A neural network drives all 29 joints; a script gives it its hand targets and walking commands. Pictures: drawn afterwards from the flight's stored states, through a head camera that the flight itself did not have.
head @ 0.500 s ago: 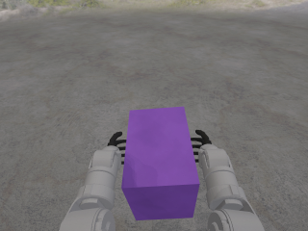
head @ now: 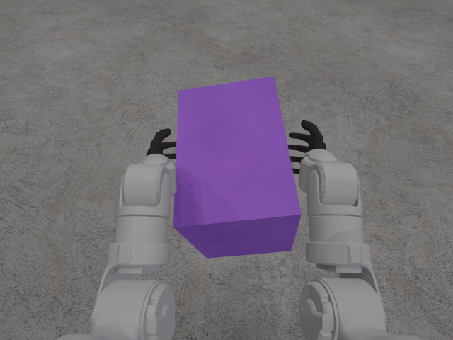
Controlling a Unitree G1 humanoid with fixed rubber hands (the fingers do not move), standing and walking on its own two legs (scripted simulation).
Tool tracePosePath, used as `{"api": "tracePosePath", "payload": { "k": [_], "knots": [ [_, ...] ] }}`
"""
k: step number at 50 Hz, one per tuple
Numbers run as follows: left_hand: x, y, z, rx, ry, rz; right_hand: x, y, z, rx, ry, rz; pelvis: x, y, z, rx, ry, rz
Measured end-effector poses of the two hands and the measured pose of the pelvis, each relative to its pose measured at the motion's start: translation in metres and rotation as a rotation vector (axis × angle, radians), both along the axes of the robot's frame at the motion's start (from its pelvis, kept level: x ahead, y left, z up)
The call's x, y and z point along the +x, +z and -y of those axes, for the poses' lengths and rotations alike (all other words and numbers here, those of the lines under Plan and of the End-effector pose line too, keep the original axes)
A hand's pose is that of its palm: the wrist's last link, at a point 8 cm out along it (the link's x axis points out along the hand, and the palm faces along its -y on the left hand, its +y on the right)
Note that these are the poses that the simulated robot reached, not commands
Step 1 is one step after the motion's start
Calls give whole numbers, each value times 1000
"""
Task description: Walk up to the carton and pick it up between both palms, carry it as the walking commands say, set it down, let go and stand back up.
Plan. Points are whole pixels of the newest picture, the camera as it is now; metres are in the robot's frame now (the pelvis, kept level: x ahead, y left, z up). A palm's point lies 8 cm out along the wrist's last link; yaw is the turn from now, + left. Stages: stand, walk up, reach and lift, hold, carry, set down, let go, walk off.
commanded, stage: carry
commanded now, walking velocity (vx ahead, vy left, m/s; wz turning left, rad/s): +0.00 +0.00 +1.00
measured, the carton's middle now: (237, 175) +0.41 -0.01 +0.06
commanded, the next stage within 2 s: none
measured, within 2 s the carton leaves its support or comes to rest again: neither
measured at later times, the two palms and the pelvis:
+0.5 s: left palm out of the picture +0.26 +0.38 +0.09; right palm (150, 159) +0.39 +0.15 +0.11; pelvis +0.00 +0.09 -0.02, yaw +27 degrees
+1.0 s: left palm out of the picture +0.13 +0.56 +0.13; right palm out of the picture +0.33 +0.38 +0.13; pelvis -0.02 +0.20 +0.00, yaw +49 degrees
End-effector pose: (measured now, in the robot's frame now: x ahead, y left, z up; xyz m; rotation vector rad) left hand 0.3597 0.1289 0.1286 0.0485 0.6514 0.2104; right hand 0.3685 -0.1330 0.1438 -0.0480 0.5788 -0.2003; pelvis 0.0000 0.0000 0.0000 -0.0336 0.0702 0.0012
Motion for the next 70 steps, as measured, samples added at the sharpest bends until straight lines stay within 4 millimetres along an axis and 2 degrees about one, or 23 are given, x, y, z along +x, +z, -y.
{"api": "tracePosePath", "payload": {
  "k": [4, 7, 10, 14, 17, 20, 22, 25, 30, 34, 37, 41, 45, 53, 59, 64, 67, 70],
  "knots": [
    [-6, 9, -13, 61, 54, -12, 4, 3, -12, 52, 10, 9, -2, 0, -7, 13, 46, -3],
    [-17, 12, -37, 67, 121, -38, 9, 4, -37, 72, 55, -14, -1, 5, -14, 43, 116, -7],
    [-28, 12, -72, 71, 207, -44, 18, 7, -76, 66, 127, -16, -1, 5, -23, 61, 192, -14],
    [-48, 6, -131, 71, 331, -40, 27, 5, -143, 57, 237, -6, 3, -4, -46, 61, 303, -11],
    [-62, -7, -179, 60, 407, -30, 31, -4, -197, 42, 307, 7, 6, -20, -70, 57, 370, -5],
    [-78, -29, -218, 18, 478, -74, 29, -18, -243, -2, 369, -36, 8, -21, -82, 67, 415, -28],
    [-88, -40, -234, -4, 509, -112, 27, -26, -263, -28, 396, -72, 7, -18, -86, 44, 440, -37],
    [-97, -43, -249, -11, 545, -113, 25, -32, -284, -20, 432, -79, 5, -18, -92, 40, 474, -48],
    [-113, -24, -282, 36, 600, -74, 20, -30, -322, 68, 477, -56, 2, -14, -119, 53, 543, -38],
    [-133, -13, -325, 40, 668, -8, 13, -18, -374, 89, 537, 3, 1, -19, -147, 54, 619, -18],
    [-154, -17, -362, 7, 727, 20, 3, -15, -419, 63, 597, 25, 2, -27, -170, 71, 672, -3],
    [-181, -26, -395, -41, 791, -23, -11, -19, -465, 9, 670, -25, -2, -18, -185, 29, 725, -16],
    [-203, -21, -414, -32, 839, -46, -24, -20, -491, 16, 717, -52, -10, -8, -192, -10, 775, -26],
    [-253, 15, -433, 60, 960, -31, -55, -15, -533, 135, 834, -69, -20, 3, -212, 49, 909, -10],
    [-305, 17, -467, 42, 1089, -20, -88, -9, -594, 118, 963, -71, -27, 5, -234, 93, 1039, -35],
    [-366, 0, -508, 39, 1201, -28, -136, -26, -661, 108, 1074, -90, -46, -12, -269, 79, 1153, -32],
    [-404, -23, -538, 14, 1252, -17, -168, -43, -703, 79, 1126, -82, -62, -31, -295, 68, 1204, -30],
    [-439, -51, -558, -63, 1318, -35, -198, -56, -738, -16, 1193, -89, -68, -31, -307, 68, 1255, -66]
  ]
}}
